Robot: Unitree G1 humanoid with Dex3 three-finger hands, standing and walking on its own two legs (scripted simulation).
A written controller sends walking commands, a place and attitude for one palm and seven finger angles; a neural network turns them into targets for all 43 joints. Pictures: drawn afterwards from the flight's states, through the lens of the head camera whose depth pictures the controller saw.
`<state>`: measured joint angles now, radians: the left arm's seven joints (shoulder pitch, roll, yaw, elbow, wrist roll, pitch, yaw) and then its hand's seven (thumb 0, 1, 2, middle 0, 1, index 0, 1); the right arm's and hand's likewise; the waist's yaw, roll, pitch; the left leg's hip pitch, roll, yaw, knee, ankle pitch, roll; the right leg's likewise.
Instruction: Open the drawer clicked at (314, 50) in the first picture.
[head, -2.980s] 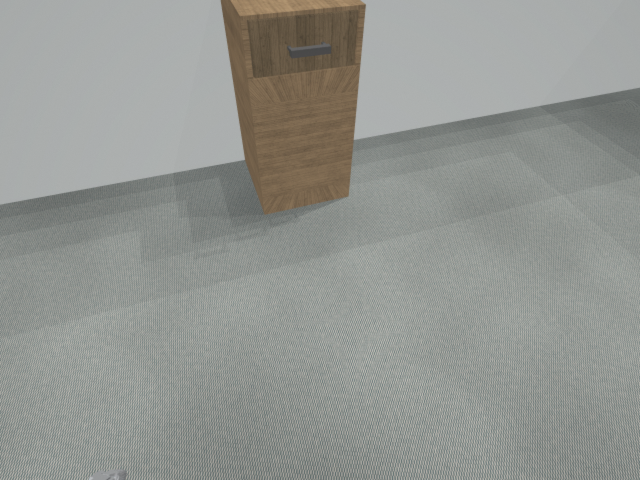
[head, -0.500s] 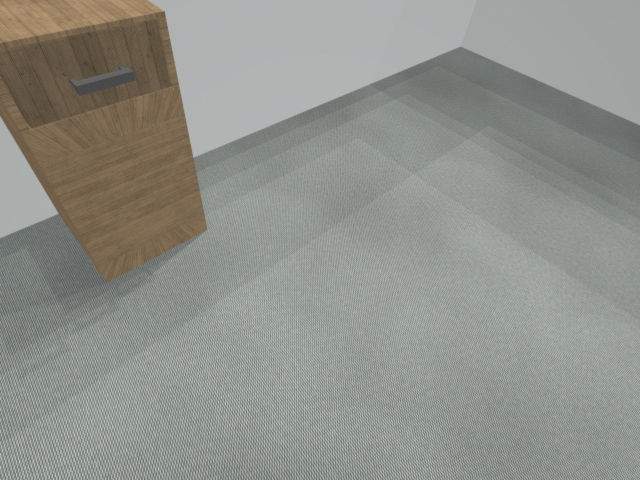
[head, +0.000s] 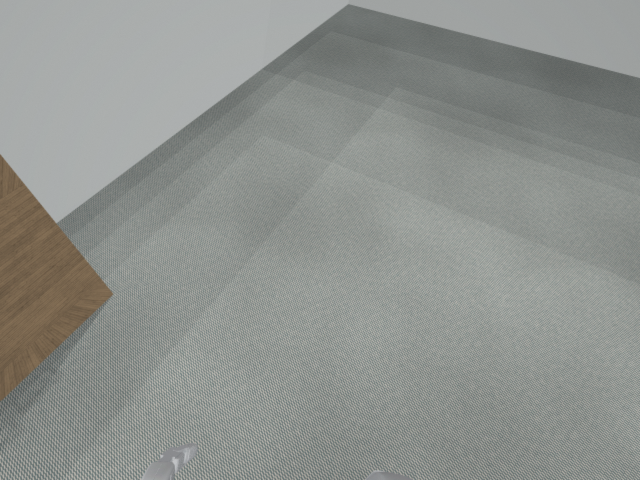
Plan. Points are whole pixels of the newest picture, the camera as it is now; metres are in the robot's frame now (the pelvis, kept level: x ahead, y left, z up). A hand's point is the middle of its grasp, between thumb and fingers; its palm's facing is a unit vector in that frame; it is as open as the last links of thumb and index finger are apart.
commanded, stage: walk to a spot facing it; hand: left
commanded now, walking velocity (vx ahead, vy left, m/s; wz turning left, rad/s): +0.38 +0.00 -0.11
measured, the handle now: out of the picture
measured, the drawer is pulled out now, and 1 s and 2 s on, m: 0.00 0.00 0.00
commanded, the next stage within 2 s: turn to face it in 0.62 s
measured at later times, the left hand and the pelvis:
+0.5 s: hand (162, 420) +0.23 +0.24 -0.16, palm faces -0.05 -0.99 -0.13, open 7.4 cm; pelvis +0.21 +0.06 +0.02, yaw -8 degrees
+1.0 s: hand (267, 245) +0.55 +0.11 -0.15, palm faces -0.24 -0.95 -0.18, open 7.4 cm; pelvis +0.39 -0.02 +0.01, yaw -12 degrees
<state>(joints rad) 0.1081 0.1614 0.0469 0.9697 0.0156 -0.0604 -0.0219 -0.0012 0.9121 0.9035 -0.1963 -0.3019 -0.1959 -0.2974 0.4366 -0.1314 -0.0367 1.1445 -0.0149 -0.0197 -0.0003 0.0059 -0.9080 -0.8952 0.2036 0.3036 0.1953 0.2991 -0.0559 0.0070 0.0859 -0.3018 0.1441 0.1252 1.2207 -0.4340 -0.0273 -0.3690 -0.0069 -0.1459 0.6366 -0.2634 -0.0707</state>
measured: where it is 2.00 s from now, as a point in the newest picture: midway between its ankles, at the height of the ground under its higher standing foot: (330, 404)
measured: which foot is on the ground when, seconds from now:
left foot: up 0.00-0.28, down 0.30-0.82, up 0.84-1.00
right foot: down 0.00-0.32, up 0.34-0.80, down 0.82-1.00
